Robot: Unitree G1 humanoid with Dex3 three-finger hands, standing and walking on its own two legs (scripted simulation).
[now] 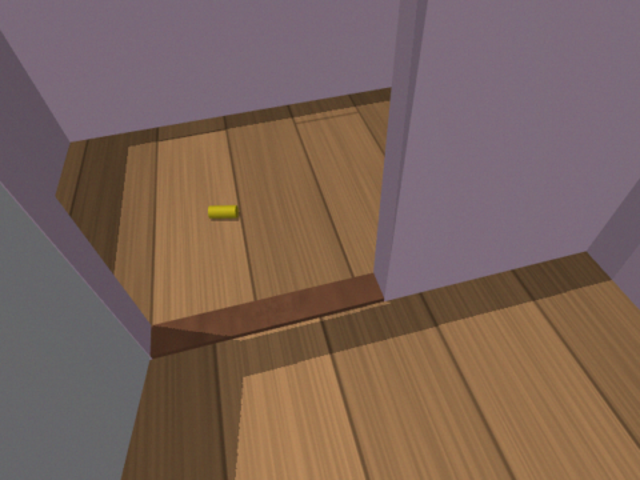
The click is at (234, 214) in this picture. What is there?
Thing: lying can
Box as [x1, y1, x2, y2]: [208, 205, 238, 218]
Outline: 208,207 208,215 210,218 237,217 238,211 236,205 220,205
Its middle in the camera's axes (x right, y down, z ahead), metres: -0.43 -0.10 +1.74
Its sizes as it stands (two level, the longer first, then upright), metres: 0.119 0.057 0.057
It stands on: the floor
